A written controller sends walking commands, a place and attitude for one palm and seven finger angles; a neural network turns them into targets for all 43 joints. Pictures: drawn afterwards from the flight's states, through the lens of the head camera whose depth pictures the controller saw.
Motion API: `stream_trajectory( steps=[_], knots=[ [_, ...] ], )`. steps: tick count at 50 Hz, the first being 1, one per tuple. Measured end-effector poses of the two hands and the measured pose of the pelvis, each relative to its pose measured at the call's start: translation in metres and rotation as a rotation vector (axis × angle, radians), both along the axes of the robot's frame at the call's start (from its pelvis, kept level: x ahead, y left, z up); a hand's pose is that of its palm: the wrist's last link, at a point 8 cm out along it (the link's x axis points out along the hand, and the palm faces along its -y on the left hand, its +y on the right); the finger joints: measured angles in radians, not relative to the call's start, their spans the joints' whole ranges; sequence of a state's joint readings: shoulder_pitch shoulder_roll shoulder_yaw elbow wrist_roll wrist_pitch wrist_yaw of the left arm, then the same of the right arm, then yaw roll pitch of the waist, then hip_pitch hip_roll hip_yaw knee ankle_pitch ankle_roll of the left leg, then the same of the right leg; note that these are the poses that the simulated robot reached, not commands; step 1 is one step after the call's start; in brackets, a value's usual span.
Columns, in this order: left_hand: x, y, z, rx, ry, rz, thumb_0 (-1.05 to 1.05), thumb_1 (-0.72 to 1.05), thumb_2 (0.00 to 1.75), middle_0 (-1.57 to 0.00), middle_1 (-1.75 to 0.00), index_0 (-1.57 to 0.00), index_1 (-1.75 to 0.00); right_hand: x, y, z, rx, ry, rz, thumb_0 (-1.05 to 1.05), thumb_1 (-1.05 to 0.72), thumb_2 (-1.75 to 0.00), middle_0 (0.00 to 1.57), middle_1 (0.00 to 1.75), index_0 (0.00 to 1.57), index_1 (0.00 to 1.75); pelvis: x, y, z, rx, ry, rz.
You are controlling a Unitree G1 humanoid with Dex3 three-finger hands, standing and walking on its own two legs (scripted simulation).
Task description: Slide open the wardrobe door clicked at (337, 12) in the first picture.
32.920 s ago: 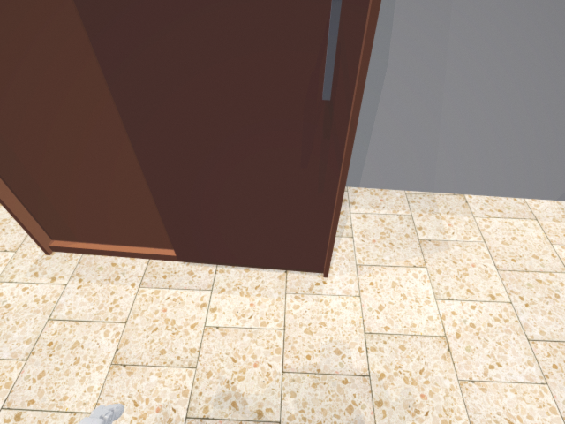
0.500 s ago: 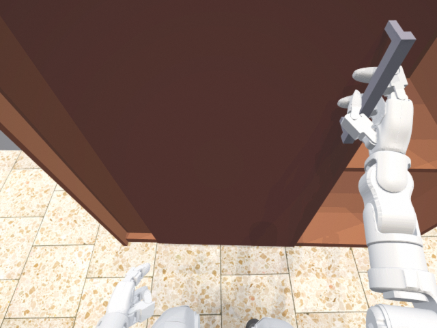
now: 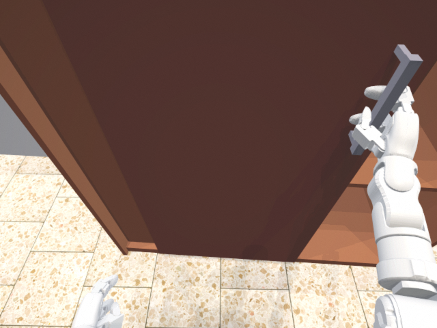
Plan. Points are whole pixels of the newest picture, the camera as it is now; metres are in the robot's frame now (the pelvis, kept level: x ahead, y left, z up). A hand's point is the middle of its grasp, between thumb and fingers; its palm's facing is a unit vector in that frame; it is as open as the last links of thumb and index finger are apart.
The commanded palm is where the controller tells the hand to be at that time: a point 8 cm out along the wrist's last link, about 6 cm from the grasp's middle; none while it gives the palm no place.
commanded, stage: stop walking and hold the door there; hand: right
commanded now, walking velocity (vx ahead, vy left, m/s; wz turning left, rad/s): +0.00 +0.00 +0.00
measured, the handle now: (376, 106) +0.45 -0.26 +0.18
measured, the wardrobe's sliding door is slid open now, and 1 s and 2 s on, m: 0.42 0.42 0.42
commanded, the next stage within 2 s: loosen the grip on the handle in 0.22 s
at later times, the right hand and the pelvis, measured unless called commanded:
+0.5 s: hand (370, 129) +0.41 -0.24 +0.16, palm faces +0.32 +0.94 -0.08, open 7.1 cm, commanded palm +0.37 -0.27 +0.16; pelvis +0.00 +0.00 +0.00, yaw +0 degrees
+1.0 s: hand (365, 135) +0.41 -0.24 +0.15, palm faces +0.32 +0.94 -0.13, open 14.5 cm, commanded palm +0.37 -0.28 +0.15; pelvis +0.00 -0.01 +0.00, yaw +0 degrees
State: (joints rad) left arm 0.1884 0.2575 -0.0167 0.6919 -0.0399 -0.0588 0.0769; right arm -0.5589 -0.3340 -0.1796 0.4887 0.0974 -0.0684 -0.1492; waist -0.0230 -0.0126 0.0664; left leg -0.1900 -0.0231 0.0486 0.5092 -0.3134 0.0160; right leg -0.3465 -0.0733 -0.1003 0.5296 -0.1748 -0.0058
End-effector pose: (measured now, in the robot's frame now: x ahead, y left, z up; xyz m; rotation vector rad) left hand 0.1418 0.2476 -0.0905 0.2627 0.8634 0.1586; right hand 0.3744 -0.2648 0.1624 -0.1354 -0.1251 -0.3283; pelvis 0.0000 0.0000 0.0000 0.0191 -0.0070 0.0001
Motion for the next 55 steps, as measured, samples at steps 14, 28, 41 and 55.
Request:
stream_trajectory(
  steps=[14, 28, 41, 55],
  knots=[
    [-0.014, 0.008, -0.011, -0.007, 0.070, 0.056, 0.01, 0.90, 0.90, -0.20, -0.30, -0.20, -0.30, 0.000, -0.002, 0.001, -0.040, 0.011, -0.007, -0.06, -0.78, -0.84, 0.46, 1.40, 0.25, 1.40, 0.014, 0.001, 0.001, -0.008, 0.002, 0.001],
    [-0.019, 0.003, 0.008, -0.027, -0.082, 0.017, 0.01, 0.90, 0.90, -0.21, -0.30, -0.20, -0.30, -0.005, -0.016, 0.002, 0.002, 0.023, -0.015, -0.02, -0.25, -0.60, 0.45, 1.39, 0.31, 1.36, -0.007, -0.001, -0.002, -0.012, 0.029, -0.015],
    [-0.064, 0.006, -0.009, 0.005, 0.062, 0.066, 0.01, 0.90, 0.90, -0.20, -0.30, -0.20, -0.30, 0.001, -0.020, -0.008, -0.036, 0.005, 0.013, -0.01, 0.46, -0.24, 0.36, 1.28, 0.30, 1.26, -0.008, -0.006, -0.005, -0.004, 0.052, -0.010],
    [-0.030, -0.009, -0.013, -0.028, 0.034, 0.032, 0.01, 0.90, 0.90, -0.21, -0.30, -0.20, -0.30, -0.003, -0.019, -0.010, -0.022, -0.016, 0.010, -0.01, 0.55, -0.20, 0.35, 1.21, 0.26, 1.16, 0.007, -0.006, -0.005, -0.008, 0.058, -0.011]
  ],
)
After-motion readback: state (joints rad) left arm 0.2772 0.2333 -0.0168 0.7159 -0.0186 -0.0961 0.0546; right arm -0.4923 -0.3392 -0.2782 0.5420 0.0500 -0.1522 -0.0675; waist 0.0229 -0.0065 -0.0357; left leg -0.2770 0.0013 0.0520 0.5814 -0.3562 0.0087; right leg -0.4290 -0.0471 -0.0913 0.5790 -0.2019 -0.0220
